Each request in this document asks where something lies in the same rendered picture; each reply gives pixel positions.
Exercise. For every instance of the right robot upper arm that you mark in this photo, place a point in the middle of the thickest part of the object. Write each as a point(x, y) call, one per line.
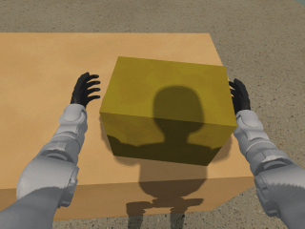
point(281, 193)

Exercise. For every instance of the left robot upper arm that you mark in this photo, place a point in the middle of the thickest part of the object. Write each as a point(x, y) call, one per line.
point(49, 184)

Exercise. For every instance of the robot left hand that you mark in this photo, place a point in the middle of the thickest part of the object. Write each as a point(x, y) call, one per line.
point(80, 91)

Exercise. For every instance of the right robot forearm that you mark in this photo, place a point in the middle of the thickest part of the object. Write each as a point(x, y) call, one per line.
point(255, 145)

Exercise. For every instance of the left robot forearm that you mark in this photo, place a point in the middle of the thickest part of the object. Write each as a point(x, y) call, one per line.
point(67, 141)

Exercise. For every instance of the carton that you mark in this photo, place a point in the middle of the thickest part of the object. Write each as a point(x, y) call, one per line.
point(168, 111)

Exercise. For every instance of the robot right hand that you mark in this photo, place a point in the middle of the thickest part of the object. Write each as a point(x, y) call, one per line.
point(240, 96)

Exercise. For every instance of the pedestal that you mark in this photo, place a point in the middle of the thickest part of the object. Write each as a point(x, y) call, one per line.
point(38, 73)

